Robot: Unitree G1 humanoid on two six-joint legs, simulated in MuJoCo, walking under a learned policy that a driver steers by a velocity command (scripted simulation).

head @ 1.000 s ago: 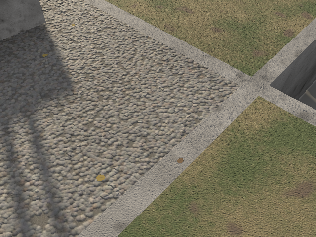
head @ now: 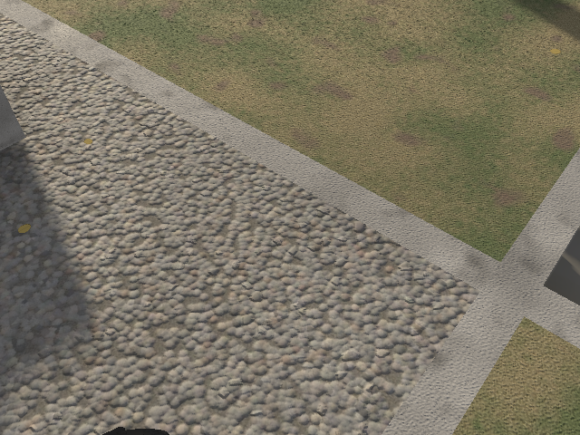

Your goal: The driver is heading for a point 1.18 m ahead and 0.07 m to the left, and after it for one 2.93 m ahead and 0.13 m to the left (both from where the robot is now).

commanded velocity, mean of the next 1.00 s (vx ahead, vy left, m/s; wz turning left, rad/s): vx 1.00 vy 0.00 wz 0.00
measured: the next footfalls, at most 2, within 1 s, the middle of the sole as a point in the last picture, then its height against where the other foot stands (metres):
right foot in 0.14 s outside the picture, level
left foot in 0.60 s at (246, 311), level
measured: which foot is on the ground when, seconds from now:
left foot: down 0.00-0.16, up 0.18-0.58, down 0.60-1.00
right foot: up 0.00-0.12, down 0.14-0.62, up 0.64-1.00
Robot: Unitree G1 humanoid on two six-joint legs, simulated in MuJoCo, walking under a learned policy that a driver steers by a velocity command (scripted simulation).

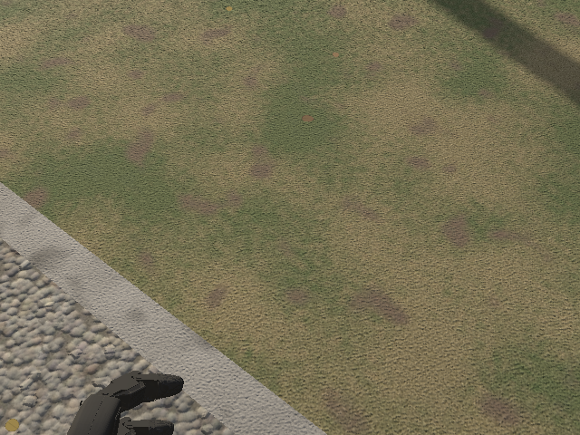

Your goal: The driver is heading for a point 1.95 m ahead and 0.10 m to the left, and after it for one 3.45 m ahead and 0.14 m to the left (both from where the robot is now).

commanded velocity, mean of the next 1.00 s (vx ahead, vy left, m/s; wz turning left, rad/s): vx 0.43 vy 0.00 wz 0.00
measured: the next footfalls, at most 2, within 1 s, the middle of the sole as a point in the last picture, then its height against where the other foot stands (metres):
right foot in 0.06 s outside the picture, level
left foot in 0.48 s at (246, 339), level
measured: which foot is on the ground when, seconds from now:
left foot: down 0.00-0.08, up 0.10-0.46, down 0.48-1.00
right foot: up 0.00-0.04, down 0.06-0.50, up 0.52-0.86, down 0.88-1.00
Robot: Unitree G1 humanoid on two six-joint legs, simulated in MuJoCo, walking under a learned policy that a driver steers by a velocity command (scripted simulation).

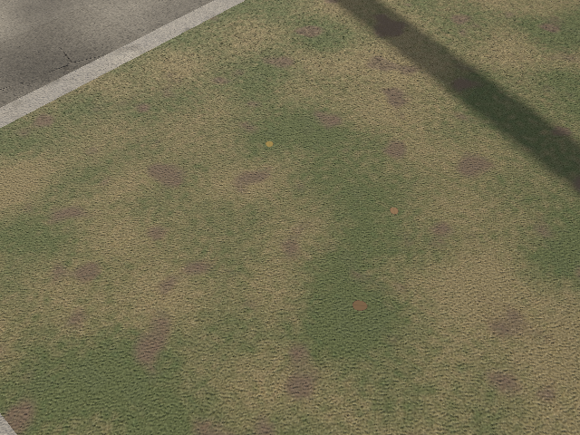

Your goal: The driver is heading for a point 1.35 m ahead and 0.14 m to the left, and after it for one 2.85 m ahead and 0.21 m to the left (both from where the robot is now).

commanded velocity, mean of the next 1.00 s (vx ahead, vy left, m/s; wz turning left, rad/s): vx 0.70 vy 0.00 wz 0.00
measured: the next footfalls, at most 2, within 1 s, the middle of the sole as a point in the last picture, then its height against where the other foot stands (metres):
left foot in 0.38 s outside the picture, level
right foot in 0.82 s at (335, 403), level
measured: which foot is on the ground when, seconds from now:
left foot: down 0.00-0.16, up 0.18-0.36, down 0.38-0.84, up 0.86-1.00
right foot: down 0.00-0.38, up 0.40-0.80, down 0.82-1.00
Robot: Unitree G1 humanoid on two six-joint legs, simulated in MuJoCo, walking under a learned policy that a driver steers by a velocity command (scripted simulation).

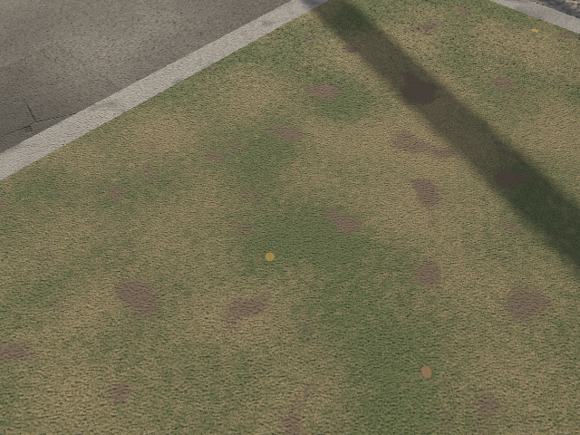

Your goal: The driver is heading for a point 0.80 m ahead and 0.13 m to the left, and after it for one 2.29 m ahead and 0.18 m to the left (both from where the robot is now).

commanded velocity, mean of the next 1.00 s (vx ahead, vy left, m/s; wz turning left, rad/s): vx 0.79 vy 0.00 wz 0.26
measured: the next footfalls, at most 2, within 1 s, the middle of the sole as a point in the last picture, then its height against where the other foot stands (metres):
left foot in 0.30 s outside the picture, level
right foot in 0.74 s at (334, 268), level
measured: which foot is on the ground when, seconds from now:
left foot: up 0.00-0.28, down 0.30-0.74, up 0.76-1.00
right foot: down 0.00-0.32, up 0.34-0.72, down 0.74-1.00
